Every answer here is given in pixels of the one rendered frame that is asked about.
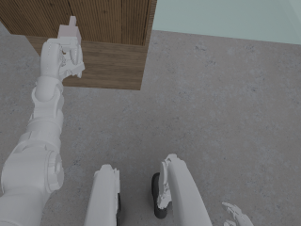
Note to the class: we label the right robot shin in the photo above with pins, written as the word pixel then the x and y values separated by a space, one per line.
pixel 164 196

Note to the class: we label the drawer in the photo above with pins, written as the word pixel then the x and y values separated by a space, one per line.
pixel 111 21

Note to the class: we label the left robot hand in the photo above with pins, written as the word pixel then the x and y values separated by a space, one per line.
pixel 52 58

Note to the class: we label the handle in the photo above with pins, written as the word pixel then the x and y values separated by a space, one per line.
pixel 70 30

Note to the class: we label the cabinet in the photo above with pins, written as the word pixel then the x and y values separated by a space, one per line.
pixel 108 65

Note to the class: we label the robot left upper arm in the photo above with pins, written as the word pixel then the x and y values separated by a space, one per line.
pixel 28 181

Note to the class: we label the robot left thigh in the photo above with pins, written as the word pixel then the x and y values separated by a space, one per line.
pixel 101 208

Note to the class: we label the right robot hand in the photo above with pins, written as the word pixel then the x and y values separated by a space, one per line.
pixel 236 213

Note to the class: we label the left robot forearm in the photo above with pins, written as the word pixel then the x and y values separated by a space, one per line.
pixel 46 121

